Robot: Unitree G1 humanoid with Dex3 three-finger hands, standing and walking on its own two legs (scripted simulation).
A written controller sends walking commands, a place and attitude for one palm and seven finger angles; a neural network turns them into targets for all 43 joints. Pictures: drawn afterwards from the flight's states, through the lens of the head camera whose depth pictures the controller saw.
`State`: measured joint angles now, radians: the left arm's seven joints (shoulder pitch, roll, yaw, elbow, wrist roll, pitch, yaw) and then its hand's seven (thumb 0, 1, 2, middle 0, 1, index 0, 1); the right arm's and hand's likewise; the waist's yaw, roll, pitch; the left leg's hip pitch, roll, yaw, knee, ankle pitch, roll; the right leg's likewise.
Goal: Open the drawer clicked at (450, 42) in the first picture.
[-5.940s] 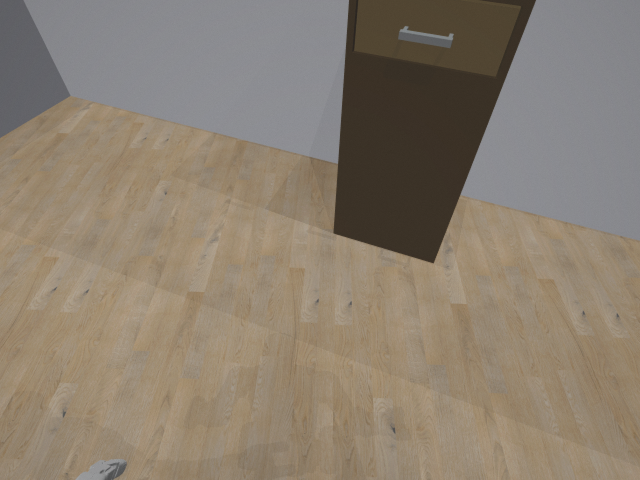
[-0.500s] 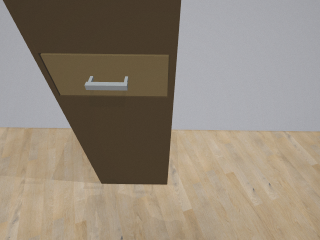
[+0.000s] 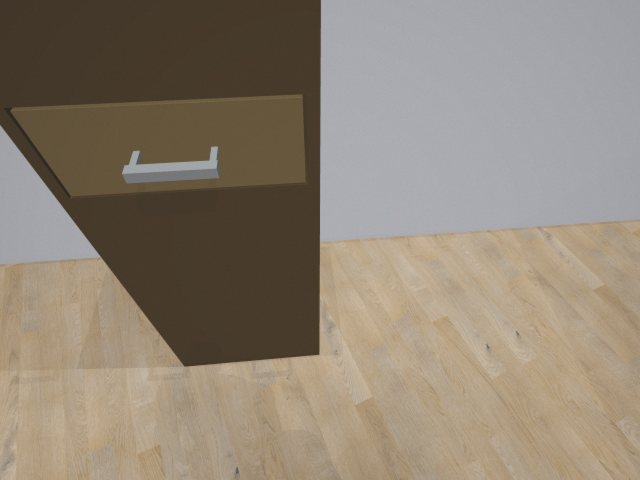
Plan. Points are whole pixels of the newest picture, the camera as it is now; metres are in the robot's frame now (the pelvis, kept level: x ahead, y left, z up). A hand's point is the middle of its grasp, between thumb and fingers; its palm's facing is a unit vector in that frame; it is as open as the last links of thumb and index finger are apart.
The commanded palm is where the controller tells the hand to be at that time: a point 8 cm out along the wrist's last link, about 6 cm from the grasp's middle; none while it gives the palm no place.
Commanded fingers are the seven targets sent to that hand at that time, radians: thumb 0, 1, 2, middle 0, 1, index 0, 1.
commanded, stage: come to a stop and stand still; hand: left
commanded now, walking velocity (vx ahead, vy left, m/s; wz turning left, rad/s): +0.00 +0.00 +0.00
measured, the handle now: (174, 163) +0.52 +0.23 +0.09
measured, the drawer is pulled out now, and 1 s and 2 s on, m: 0.00 0.00 0.00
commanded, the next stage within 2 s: look again from close up in 0.84 s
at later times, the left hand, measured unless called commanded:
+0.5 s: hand out of the picture -0.02 +0.15 -0.17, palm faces +0.04 -0.98 -0.20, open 7.3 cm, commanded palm none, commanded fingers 0.00 0.90 0.90 -0.20 -0.30 -0.20 -0.30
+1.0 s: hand out of the picture +0.00 +0.19 -0.17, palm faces -0.01 -0.97 -0.25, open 7.3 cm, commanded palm none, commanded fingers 0.00 0.90 0.90 -0.20 -0.30 -0.20 -0.30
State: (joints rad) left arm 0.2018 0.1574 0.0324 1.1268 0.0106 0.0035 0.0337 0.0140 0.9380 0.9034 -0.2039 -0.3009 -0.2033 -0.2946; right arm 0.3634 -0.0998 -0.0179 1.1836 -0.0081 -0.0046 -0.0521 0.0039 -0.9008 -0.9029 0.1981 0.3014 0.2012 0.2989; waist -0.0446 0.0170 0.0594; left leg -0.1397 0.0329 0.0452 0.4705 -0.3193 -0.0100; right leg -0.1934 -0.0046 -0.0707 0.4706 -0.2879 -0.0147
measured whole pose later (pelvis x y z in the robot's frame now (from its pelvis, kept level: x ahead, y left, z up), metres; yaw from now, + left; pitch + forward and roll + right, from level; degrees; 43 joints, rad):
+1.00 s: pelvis -0.03 +0.00 +0.00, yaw -1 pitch -1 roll -1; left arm 0.22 0.19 0.00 1.12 0.01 -0.04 0.05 0.00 0.91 0.90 -0.21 -0.30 -0.20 -0.29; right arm 0.25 -0.20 -0.01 1.12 -0.01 -0.01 -0.02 0.00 -0.90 -0.90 0.20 0.30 0.20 0.30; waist -0.01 0.03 0.06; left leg -0.14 0.05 0.06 0.45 -0.29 -0.01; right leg -0.18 0.01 -0.06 0.41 -0.20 -0.02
